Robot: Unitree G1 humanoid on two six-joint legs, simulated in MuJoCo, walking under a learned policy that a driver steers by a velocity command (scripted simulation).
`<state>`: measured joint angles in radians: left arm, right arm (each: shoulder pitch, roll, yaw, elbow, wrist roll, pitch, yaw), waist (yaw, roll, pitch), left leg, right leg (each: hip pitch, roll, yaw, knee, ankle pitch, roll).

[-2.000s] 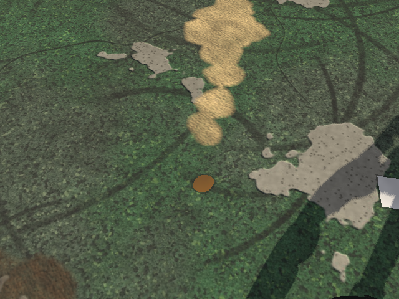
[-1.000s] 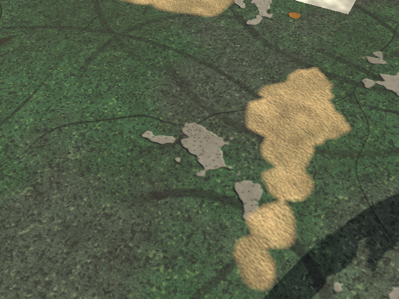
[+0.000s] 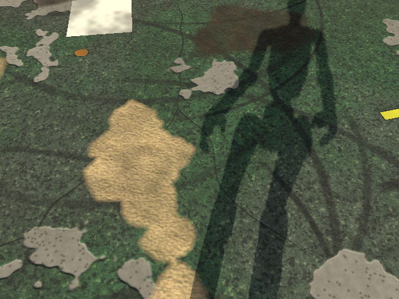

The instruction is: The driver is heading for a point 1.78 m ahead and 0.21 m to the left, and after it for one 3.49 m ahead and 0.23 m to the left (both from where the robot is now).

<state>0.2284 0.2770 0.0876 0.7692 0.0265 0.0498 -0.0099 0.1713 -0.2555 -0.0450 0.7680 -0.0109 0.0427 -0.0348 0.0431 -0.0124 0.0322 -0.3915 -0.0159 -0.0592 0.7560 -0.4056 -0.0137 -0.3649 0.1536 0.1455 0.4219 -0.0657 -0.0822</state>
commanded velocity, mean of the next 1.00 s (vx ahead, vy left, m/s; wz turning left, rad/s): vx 0.02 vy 0.00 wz -0.10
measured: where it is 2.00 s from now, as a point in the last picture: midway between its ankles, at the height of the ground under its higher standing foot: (206, 290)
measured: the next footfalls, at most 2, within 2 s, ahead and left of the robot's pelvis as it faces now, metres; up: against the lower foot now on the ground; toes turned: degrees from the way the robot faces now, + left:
left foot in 0.06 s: +0.04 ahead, +0.12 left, +0.00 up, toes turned -5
right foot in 0.40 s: -0.01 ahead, -0.09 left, +0.00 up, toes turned +0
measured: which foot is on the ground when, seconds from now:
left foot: up 0.00-0.04, down 0.06-1.00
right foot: down 0.00-0.08, up 0.10-0.38, down 0.40-1.00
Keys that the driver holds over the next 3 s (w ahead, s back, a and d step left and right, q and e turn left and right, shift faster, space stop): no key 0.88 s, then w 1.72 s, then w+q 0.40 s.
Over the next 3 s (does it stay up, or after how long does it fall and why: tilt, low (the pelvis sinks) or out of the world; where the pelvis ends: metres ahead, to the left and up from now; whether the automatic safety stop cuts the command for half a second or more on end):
stays up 1.01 -0.06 0.01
